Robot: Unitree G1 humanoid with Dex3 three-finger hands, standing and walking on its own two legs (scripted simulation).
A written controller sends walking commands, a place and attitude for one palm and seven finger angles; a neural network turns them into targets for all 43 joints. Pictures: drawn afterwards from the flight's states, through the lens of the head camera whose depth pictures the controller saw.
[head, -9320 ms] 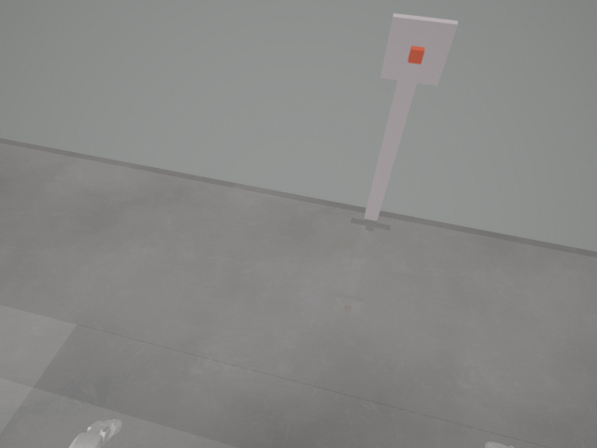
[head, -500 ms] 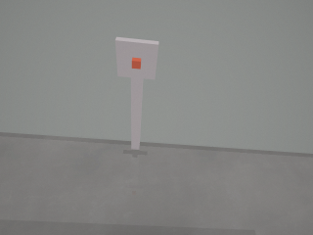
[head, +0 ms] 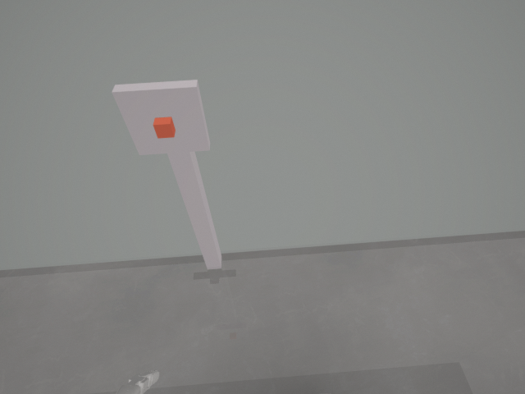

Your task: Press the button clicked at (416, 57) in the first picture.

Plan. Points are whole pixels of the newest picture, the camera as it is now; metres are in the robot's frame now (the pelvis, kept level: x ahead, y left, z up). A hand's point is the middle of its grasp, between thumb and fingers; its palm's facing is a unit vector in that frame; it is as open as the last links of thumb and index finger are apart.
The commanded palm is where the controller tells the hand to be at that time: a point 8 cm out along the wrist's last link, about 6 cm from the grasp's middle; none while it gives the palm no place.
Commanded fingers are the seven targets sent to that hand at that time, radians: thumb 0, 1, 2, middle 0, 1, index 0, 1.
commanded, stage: take the last steps up to it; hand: left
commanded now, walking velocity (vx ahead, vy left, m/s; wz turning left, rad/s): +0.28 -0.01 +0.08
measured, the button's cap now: (164, 126) +0.67 +0.23 +0.02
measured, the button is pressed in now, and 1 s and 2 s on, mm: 0 0 0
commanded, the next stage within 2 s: come to a stop and stand still in 0.36 s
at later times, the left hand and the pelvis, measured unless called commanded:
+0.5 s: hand out of the picture +0.05 +0.16 -0.17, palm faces +0.15 -0.98 -0.11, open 7.4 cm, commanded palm none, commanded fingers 0.00 0.90 0.90 -0.20 -0.30 -0.20 -0.30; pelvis +0.14 +0.03 +0.01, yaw +1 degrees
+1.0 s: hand (183, 360) +0.21 +0.15 -0.14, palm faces +0.03 -0.96 -0.27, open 7.4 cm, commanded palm none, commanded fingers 0.00 0.90 0.90 -0.20 -0.30 -0.20 -0.30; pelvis +0.15 -0.03 +0.01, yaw +1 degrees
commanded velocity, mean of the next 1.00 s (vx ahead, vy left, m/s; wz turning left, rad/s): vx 0.03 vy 0.01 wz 0.02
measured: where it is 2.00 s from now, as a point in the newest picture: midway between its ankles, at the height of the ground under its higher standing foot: outside the picture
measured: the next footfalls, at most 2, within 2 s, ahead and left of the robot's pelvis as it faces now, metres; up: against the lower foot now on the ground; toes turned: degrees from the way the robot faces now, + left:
left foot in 0.42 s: +0.23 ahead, +0.12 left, +0.00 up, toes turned +10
right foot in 0.88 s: +0.21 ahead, -0.14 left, +0.00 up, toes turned -5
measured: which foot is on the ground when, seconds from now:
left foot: up 0.00-0.40, down 0.42-0.88, up 0.90-1.00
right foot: down 0.00-0.44, up 0.46-0.86, down 0.88-1.00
